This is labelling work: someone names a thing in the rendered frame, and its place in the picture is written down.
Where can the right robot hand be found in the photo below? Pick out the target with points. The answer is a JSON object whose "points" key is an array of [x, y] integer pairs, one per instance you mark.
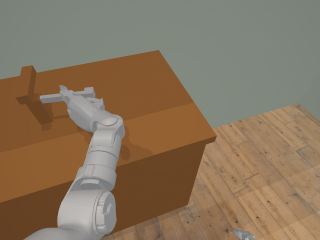
{"points": [[243, 235]]}

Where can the counter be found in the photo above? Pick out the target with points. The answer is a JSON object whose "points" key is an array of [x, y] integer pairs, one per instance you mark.
{"points": [[42, 148]]}

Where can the tap lever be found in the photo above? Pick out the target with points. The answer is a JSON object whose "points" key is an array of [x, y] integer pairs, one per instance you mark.
{"points": [[50, 98]]}

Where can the robot left upper arm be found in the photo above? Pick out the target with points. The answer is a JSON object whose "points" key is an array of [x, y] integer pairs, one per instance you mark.
{"points": [[84, 215]]}

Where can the robot left forearm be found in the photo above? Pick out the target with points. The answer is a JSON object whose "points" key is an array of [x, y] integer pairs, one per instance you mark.
{"points": [[98, 170]]}

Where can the left robot hand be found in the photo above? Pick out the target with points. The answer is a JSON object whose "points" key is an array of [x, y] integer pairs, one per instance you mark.
{"points": [[81, 109]]}

